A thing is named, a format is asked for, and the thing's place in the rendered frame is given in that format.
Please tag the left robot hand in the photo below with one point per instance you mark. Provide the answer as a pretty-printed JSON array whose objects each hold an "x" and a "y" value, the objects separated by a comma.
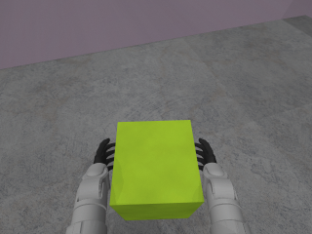
[{"x": 102, "y": 154}]

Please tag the carton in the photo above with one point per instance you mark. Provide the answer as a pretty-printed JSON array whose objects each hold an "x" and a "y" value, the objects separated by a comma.
[{"x": 155, "y": 171}]

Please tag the left robot forearm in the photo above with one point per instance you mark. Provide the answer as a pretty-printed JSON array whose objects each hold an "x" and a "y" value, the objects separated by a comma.
[{"x": 90, "y": 207}]

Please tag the right robot forearm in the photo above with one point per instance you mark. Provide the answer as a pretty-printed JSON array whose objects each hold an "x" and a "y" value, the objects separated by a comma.
[{"x": 223, "y": 203}]

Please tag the right robot hand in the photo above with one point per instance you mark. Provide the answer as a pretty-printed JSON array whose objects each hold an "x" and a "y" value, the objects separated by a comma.
[{"x": 207, "y": 153}]

